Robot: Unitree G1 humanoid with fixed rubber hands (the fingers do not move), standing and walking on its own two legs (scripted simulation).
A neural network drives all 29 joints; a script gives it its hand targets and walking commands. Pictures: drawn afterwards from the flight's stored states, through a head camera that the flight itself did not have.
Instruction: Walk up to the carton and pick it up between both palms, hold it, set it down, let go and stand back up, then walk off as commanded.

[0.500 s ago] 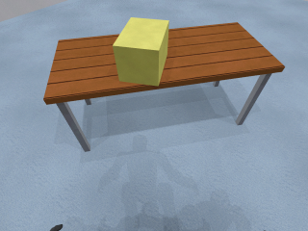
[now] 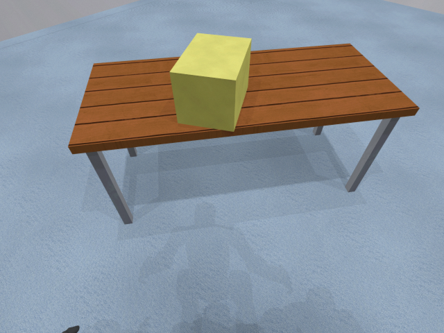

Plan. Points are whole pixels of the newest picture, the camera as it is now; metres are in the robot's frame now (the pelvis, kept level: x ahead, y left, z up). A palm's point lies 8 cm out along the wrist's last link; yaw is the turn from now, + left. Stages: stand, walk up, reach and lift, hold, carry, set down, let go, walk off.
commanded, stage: walk up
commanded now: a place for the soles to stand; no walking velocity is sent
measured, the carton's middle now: (214, 80) +0.95 +0.06 -0.07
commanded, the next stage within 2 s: none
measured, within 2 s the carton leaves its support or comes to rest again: neither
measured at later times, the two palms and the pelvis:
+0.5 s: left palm out of the picture +0.14 +0.35 -0.12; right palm (362, 273) +0.25 -0.27 -0.10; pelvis +0.12 +0.03 -0.02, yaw +4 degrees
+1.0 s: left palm (62, 282) +0.21 +0.32 -0.06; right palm (367, 234) +0.35 -0.32 -0.11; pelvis +0.25 +0.00 +0.00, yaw +8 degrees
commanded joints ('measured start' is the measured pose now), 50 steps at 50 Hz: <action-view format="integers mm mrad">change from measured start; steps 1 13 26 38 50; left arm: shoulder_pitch -36 98 315 405 239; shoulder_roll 205 262 225 374 282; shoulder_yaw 59 86 79 132 101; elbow -112 -222 -208 -268 -322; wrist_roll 3 -15 -14 14 -11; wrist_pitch -33 -54 -8 -61 -54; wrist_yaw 4 27 -18 27 18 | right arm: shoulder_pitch -12 -50 65 12 89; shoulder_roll -244 -161 -275 -124 -188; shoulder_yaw -71 -60 -100 -45 -70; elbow -111 -261 -304 -402 -295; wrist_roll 7 21 7 19 11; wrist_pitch -24 -28 -47 -4 -7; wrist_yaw -4 20 0 11 23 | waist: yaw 5 25 16 100 53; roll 91 -150 136 -271 -176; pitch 88 85 38 122 147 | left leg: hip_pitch -43 -330 -207 -731 -379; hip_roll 180 33 205 -113 18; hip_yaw -305 17 -281 -53 -18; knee -147 189 -275 503 247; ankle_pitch -291 23 -294 -267 75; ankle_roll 144 -8 179 -22 -40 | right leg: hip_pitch -174 143 -186 109 -33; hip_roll -28 -219 -63 -424 -238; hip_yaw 42 59 10 680 26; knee -12 -161 417 -435 -270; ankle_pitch -131 609 -66 -642 30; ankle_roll -23 -137 6 -101 -127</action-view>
